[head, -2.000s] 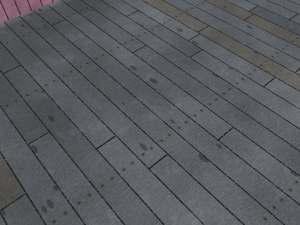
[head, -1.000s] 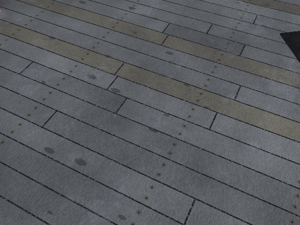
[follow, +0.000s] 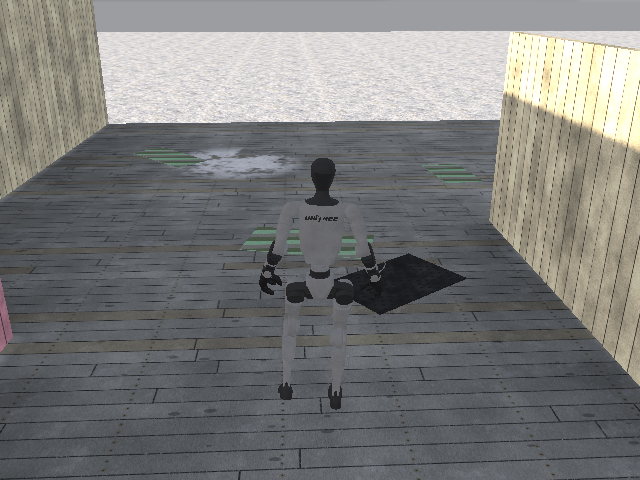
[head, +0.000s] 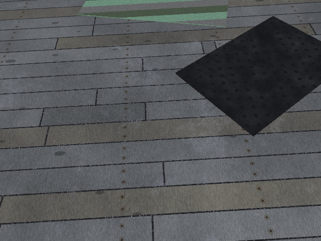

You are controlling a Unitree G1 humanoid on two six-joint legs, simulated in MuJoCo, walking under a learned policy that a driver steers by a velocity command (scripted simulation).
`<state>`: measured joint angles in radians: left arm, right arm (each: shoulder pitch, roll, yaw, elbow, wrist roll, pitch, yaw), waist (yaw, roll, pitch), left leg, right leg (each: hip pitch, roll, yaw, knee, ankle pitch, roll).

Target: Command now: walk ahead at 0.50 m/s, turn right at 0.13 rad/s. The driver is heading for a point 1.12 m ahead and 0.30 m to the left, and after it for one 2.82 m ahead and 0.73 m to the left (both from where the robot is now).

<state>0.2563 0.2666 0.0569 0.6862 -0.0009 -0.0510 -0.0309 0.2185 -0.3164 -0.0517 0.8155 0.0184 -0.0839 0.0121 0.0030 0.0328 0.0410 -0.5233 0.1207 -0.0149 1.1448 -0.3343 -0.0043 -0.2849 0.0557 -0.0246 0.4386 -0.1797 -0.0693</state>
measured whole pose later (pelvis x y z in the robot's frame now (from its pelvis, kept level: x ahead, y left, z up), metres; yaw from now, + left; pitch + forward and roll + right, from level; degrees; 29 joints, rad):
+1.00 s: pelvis +0.57 +0.02 +0.00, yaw +8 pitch +2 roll +0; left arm 0.16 0.25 0.05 0.76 0.01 -0.10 -0.02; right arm 0.33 -0.31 -0.06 0.87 0.03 -0.05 0.00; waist -0.02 0.04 0.03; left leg -0.42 0.04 -0.05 1.15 -0.39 0.03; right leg -0.34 0.00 -0.07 0.48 -0.17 -0.02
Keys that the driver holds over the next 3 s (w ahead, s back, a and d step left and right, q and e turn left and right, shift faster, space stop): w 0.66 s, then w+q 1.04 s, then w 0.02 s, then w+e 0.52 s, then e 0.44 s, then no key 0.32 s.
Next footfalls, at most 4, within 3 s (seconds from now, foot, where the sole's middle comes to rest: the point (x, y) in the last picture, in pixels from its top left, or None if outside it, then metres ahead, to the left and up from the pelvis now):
0.34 left None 0.37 0.16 -0.78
0.86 right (193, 193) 0.67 -0.08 -0.78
1.38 left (125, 152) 0.88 0.23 -0.78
1.90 right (135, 99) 1.24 0.20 -0.78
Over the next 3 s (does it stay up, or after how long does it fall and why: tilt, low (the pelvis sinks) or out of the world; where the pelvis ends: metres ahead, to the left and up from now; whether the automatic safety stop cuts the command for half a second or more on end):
stays up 1.38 0.34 0.00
